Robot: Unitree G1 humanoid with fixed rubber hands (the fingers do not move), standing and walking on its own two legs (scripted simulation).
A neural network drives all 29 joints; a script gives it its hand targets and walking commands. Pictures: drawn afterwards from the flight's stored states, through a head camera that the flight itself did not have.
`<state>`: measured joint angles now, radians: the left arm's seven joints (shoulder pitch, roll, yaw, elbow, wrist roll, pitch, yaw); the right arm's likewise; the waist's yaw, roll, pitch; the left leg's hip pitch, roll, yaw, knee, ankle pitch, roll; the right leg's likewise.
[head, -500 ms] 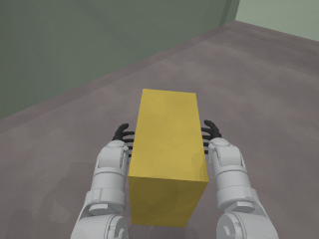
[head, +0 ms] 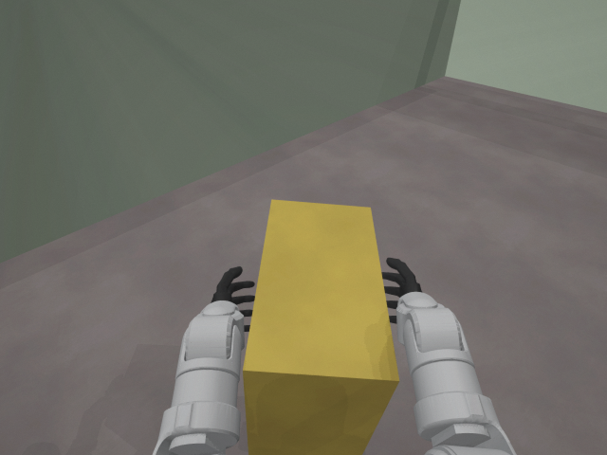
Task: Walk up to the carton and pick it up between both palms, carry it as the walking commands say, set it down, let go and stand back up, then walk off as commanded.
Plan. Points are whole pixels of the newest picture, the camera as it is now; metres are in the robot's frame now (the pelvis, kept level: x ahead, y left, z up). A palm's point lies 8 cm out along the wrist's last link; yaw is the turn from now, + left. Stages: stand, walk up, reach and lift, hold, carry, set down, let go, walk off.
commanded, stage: reach and lift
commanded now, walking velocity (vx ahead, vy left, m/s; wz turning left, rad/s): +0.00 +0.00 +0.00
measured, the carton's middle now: (311, 332) +0.34 +0.00 -0.03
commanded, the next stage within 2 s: hold in 0.18 s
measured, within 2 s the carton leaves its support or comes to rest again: neither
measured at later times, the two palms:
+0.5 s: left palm (232, 307) +0.33 +0.12 +0.05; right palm (408, 304) +0.32 -0.14 +0.05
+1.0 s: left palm (223, 334) +0.28 +0.13 +0.05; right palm (410, 319) +0.28 -0.13 +0.06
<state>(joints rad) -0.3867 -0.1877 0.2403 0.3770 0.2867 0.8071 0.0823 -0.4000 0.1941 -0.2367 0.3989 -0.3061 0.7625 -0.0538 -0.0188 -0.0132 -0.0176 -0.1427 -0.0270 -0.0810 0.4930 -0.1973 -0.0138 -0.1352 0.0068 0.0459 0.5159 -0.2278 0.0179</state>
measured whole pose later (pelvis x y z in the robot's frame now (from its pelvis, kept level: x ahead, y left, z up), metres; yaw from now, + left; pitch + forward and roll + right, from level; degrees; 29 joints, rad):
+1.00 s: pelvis -0.03 +0.00 +0.00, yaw +0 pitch -11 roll +0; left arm -0.43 -0.16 0.22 0.46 0.31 0.78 0.07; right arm -0.50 0.18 -0.28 0.50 -0.34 0.77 -0.04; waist -0.02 -0.01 0.08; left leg -0.12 -0.03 -0.08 0.47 -0.18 -0.01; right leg -0.12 0.01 0.05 0.49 -0.21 0.02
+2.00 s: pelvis +0.03 +0.00 +0.00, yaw +5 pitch +4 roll -2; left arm -0.45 -0.22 0.23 -0.18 0.08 1.16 0.22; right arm -0.41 0.20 -0.18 -0.15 -0.07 1.17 -0.19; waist -0.02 0.02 -0.07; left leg -0.40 -0.05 -0.08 0.61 -0.28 0.03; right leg -0.38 0.00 0.05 0.56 -0.28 0.02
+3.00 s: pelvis -0.10 +0.03 -0.01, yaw +30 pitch +3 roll +0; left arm -0.41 -0.20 0.20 -0.11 0.07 1.07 0.20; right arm -0.42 0.17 -0.16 -0.11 -0.07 1.13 -0.21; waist -0.02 0.04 -0.08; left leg -0.37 -0.05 0.01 0.64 -0.26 0.01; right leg -0.31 -0.17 -0.13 0.67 -0.38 0.07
